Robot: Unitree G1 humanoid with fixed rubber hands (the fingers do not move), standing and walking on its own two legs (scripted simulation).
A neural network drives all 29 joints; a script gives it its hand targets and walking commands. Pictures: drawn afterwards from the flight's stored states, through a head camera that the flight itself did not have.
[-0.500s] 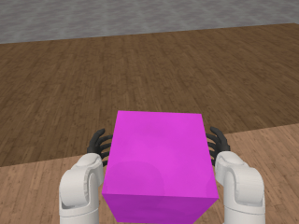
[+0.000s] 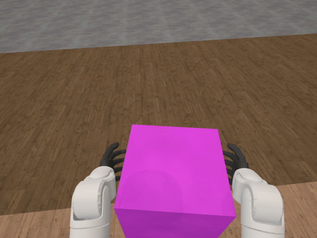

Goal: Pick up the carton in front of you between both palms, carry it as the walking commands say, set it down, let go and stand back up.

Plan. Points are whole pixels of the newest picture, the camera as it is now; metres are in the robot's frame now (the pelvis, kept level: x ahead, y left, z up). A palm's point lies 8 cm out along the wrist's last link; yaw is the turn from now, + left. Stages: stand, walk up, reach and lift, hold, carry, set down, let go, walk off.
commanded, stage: carry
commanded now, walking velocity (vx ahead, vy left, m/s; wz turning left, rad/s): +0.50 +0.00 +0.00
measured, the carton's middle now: (170, 188) +0.26 +0.00 +0.00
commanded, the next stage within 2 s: none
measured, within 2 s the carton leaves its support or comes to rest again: neither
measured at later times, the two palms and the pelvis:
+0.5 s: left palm (125, 73) +0.64 +0.17 +0.10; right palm (211, 73) +0.63 -0.13 +0.11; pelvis +0.34 +0.03 -0.01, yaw -2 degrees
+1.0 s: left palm (139, 28) +1.03 +0.16 +0.12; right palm (199, 29) +1.04 -0.14 +0.11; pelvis +0.67 +0.01 -0.01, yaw +0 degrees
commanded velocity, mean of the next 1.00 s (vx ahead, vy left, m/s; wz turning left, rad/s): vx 0.50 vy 0.00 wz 0.00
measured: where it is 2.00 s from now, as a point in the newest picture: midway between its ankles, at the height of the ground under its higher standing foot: (167, 122)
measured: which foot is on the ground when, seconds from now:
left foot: up 0.00-0.42, down 0.44-0.98, up 1.00-1.00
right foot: down 0.00-0.46, up 0.48-0.94, down 0.96-1.00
